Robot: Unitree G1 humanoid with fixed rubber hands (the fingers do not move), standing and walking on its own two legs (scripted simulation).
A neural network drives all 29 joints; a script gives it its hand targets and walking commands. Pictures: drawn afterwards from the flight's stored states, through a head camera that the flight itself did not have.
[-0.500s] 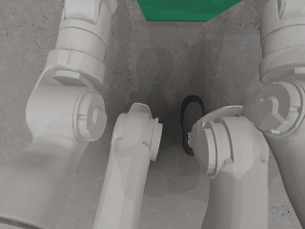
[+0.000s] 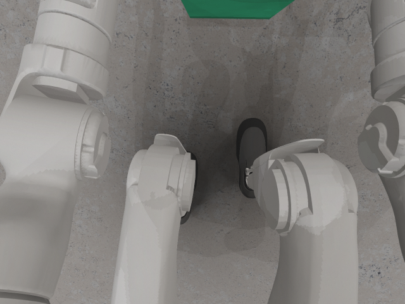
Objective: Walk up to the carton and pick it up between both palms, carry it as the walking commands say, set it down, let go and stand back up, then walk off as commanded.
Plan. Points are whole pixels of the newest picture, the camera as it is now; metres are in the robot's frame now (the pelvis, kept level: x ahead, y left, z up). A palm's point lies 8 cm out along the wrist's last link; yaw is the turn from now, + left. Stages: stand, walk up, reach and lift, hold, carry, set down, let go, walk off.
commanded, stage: set down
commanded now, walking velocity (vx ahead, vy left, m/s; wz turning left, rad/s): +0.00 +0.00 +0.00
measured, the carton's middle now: out of the picture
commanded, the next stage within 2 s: let go in 1.10 s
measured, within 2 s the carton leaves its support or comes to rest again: neither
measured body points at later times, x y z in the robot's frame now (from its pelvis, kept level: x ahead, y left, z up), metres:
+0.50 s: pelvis +0.00 +0.00 +0.12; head +0.38 -0.02 +0.34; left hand +0.60 +0.12 -0.03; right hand +0.58 -0.22 -0.03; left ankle +0.08 +0.09 -0.35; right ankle +0.16 -0.10 -0.35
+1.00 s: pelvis +0.01 -0.01 +0.26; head +0.38 -0.04 +0.51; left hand +0.61 +0.13 +0.13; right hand +0.59 -0.23 +0.13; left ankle +0.08 +0.09 -0.35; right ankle +0.16 -0.10 -0.35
